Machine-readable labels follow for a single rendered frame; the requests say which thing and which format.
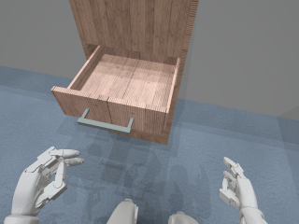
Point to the robot right hand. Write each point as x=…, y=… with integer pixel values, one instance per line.
x=242, y=194

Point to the robot right forearm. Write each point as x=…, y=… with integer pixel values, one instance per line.
x=251, y=215

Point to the right robot thigh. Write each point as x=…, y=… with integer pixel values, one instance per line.
x=181, y=219

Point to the robot left forearm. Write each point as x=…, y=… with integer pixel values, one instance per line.
x=21, y=219

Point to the handle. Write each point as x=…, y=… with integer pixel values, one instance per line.
x=104, y=126

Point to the robot left hand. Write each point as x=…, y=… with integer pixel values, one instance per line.
x=27, y=198

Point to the robot thigh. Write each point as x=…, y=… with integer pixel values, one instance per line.
x=181, y=219
x=124, y=213

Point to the left robot thigh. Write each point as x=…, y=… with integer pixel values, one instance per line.
x=124, y=213

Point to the cabinet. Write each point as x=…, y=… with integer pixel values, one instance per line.
x=161, y=27

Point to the drawer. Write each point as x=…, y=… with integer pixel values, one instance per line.
x=120, y=84

